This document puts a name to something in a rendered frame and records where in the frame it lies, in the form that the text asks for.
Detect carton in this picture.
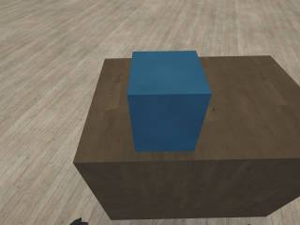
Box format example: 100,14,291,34
127,51,212,152

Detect pedestal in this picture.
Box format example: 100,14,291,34
73,55,300,220

